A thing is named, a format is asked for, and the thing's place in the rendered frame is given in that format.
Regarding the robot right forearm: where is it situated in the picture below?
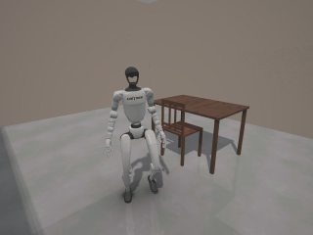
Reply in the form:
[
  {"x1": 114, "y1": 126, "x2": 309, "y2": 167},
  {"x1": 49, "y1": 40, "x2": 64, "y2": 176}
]
[{"x1": 106, "y1": 111, "x2": 115, "y2": 139}]

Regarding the chair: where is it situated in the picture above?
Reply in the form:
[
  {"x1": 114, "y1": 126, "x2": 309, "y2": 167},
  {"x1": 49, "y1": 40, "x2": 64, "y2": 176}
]
[{"x1": 160, "y1": 99, "x2": 203, "y2": 166}]

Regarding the right robot upper arm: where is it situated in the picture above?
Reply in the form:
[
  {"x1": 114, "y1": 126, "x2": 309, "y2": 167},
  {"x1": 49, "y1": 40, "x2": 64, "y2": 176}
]
[{"x1": 111, "y1": 90, "x2": 123, "y2": 118}]

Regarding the robot right thigh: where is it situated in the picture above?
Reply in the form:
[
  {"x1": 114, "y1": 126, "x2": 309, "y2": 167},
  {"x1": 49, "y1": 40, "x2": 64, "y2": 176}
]
[{"x1": 119, "y1": 131, "x2": 132, "y2": 174}]

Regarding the left robot upper arm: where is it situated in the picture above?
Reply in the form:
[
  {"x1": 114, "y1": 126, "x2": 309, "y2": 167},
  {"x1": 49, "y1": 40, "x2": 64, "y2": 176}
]
[{"x1": 143, "y1": 87, "x2": 156, "y2": 114}]

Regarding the robot left forearm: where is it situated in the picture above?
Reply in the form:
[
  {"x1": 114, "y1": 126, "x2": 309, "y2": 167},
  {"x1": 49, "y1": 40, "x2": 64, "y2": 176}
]
[{"x1": 151, "y1": 109, "x2": 163, "y2": 132}]

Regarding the robot left hand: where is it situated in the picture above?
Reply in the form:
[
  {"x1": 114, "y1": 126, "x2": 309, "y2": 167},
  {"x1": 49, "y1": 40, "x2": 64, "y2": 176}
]
[{"x1": 156, "y1": 131, "x2": 167, "y2": 149}]

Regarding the left robot foot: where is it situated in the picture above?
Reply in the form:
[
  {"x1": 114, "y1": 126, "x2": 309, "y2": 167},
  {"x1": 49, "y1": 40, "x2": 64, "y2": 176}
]
[{"x1": 148, "y1": 175, "x2": 158, "y2": 192}]

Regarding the table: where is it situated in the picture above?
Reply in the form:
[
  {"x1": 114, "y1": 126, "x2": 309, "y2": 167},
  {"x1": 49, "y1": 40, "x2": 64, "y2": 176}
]
[{"x1": 152, "y1": 94, "x2": 249, "y2": 174}]

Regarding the robot right hand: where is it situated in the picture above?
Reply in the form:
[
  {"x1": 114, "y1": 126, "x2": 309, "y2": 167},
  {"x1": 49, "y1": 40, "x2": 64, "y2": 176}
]
[{"x1": 105, "y1": 138, "x2": 114, "y2": 158}]

